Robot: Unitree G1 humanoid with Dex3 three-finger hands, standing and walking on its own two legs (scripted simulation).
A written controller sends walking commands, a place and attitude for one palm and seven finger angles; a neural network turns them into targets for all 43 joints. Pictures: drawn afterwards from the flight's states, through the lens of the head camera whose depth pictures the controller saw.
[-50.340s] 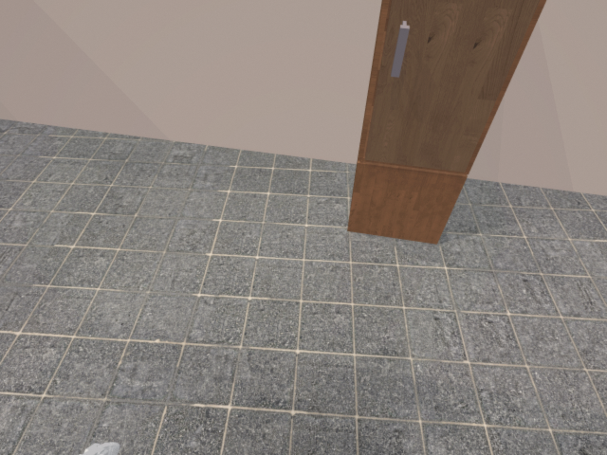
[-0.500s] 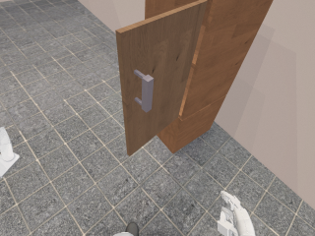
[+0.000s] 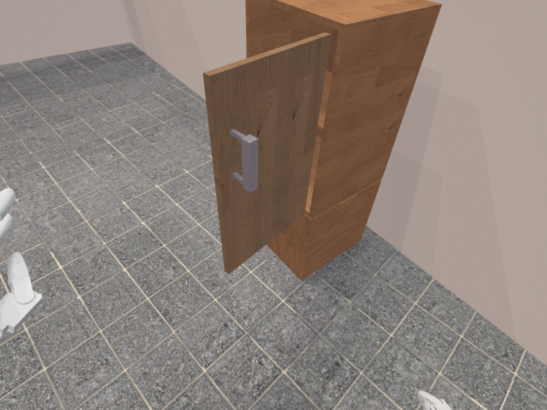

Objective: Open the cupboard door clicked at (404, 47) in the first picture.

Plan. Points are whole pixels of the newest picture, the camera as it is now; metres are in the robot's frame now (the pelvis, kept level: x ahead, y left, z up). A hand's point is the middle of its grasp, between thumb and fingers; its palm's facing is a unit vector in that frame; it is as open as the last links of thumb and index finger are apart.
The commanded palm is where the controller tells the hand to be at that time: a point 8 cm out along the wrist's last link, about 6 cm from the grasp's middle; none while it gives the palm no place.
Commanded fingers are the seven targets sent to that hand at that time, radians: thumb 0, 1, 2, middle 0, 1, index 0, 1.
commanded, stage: stop stepping back and stand still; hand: left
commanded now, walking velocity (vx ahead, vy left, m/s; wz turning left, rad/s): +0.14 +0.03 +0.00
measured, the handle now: (243, 160) +0.59 +0.11 +0.06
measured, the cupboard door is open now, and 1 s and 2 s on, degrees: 99 99 99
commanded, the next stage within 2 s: let the arm hang, fingers relaxed in 0.38 s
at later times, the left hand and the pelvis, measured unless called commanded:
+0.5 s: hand (33, 308) +0.18 +0.28 +0.14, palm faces +0.43 -0.78 -0.45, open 7.4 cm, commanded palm none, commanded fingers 0.00 0.90 0.90 -0.20 -0.30 -0.20 -0.30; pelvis -0.01 +0.02 -0.01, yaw +2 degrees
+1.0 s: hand out of the picture -0.06 +0.22 -0.17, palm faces +0.10 -0.97 -0.24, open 7.2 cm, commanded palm none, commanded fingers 0.00 0.90 0.90 -0.20 -0.30 -0.20 -0.30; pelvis -0.03 +0.02 +0.00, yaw +4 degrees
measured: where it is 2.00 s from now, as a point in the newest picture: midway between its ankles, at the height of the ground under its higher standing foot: outside the picture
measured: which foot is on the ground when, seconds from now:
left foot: up 0.00-0.08, down 0.10-1.00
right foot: down 0.00-1.00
